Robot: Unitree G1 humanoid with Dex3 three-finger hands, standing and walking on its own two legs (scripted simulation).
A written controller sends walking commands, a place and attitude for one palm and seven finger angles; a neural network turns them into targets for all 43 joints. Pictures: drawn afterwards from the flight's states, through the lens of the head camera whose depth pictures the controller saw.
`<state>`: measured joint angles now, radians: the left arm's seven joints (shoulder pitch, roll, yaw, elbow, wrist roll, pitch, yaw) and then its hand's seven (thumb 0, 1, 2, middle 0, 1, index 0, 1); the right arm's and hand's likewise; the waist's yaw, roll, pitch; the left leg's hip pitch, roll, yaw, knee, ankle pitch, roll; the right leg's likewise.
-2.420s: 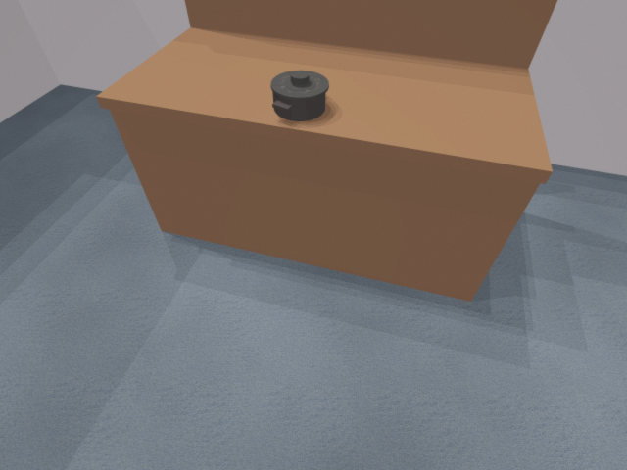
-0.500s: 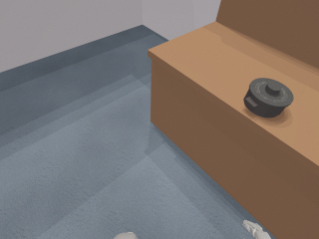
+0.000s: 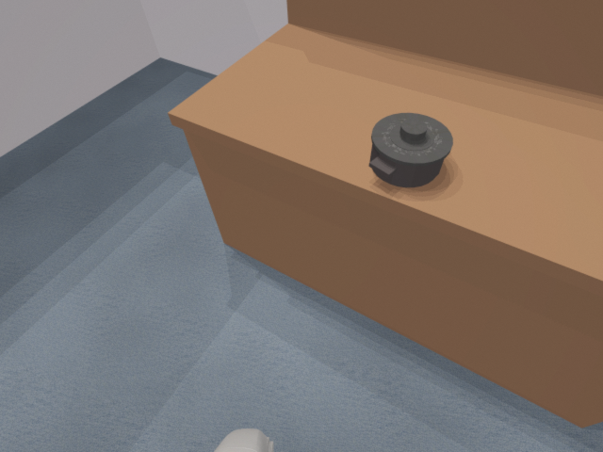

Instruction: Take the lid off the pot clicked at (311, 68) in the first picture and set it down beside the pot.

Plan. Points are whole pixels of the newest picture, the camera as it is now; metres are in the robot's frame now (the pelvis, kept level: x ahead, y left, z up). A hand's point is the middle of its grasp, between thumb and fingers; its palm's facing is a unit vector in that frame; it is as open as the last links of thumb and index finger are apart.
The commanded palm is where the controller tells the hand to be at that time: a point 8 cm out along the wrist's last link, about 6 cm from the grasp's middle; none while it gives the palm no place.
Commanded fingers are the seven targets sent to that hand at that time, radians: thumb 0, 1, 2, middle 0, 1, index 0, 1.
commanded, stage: turn to face it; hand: left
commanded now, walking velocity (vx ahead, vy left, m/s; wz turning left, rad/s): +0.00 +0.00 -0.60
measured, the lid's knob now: (413, 129) +0.73 -0.16 -0.01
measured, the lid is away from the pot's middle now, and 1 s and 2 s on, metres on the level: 0.00 0.00 0.00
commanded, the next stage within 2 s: take the last steps up to it in 0.56 s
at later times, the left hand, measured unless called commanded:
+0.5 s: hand (185, 415) +0.18 +0.21 -0.15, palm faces -0.27 -0.94 -0.22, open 7.4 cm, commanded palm none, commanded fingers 0.00 0.90 0.90 -0.20 -0.30 -0.20 -0.30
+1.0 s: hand (195, 450) +0.14 +0.19 -0.18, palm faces -0.34 -0.93 -0.17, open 7.4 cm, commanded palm none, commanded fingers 0.00 0.90 0.90 -0.20 -0.30 -0.20 -0.30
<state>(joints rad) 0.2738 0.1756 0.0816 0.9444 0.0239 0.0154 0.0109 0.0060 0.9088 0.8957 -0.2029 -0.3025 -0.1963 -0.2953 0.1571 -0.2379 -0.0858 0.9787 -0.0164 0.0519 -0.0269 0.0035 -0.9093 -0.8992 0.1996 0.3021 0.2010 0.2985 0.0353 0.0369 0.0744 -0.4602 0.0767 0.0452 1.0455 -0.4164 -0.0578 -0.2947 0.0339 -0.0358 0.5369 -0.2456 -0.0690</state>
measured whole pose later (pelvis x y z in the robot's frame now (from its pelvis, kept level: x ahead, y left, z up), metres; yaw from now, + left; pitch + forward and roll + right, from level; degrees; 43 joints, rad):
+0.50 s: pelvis +0.01 +0.04 +0.01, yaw -17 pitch +0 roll -1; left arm 0.11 0.26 0.08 0.90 0.02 0.06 -0.03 0.01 0.91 0.90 -0.20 -0.30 -0.19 -0.29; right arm 0.25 -0.19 -0.02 0.92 -0.03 0.01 -0.03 0.01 -0.90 -0.90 0.20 0.30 0.20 0.30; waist -0.02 -0.01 0.10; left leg -0.19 0.09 0.13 0.48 -0.28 -0.01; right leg -0.41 -0.01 -0.02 0.85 -0.44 0.04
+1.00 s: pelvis +0.05 +0.03 +0.00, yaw -24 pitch +0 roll -1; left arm 0.31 0.20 0.08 1.03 0.02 0.02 -0.01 0.01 0.91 0.90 -0.20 -0.30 -0.20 -0.30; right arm 0.31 -0.17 -0.04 0.99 -0.03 -0.04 -0.02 0.01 -0.90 -0.90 0.20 0.30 0.20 0.30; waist -0.01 -0.03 0.01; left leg -0.24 0.03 0.09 0.57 -0.33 0.04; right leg -0.28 0.03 0.01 0.72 -0.44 -0.04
